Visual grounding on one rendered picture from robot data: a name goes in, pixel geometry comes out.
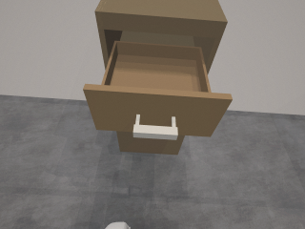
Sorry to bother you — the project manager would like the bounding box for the handle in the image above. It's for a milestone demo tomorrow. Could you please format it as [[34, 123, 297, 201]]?
[[132, 114, 178, 140]]

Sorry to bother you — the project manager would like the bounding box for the cabinet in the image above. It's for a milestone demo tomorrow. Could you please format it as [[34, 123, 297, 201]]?
[[94, 0, 228, 156]]

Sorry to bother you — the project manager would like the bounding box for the drawer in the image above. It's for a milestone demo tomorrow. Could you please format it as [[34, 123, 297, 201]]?
[[83, 40, 233, 137]]

